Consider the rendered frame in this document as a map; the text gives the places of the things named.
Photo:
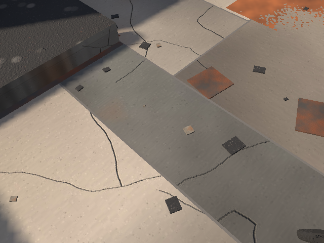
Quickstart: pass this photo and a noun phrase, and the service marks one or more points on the robot right hand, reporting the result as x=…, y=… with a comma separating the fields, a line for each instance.
x=311, y=235

